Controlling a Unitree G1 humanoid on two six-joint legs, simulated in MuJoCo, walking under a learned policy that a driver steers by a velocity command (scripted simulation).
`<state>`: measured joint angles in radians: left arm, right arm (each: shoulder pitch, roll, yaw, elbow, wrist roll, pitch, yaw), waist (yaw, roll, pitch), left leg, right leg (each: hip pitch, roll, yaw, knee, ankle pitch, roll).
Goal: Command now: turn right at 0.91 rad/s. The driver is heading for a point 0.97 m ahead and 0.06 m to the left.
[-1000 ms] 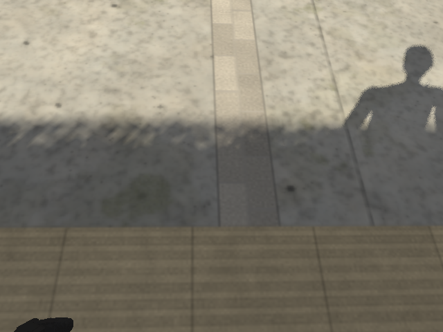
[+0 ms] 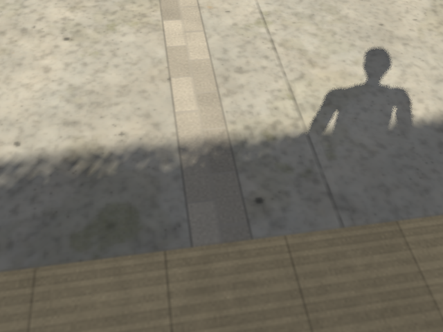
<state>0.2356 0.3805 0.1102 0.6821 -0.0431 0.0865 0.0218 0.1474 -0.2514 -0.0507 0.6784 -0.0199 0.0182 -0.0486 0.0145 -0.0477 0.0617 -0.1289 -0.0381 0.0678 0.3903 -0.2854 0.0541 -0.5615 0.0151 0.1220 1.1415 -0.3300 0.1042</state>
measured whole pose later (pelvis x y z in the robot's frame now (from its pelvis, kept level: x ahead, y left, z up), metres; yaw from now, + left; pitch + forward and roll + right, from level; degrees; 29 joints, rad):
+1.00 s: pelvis +0.44 -0.29 -0.01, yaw +4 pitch +0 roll +2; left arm 0.05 0.21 -0.04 0.49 0.02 -0.14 0.01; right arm 0.47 -0.23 -0.04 0.77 0.03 -0.06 0.00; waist -0.08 -0.01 0.01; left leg -0.17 -0.19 -0.14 0.47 -0.28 0.17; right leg -0.67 -0.09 0.23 0.99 -0.21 0.05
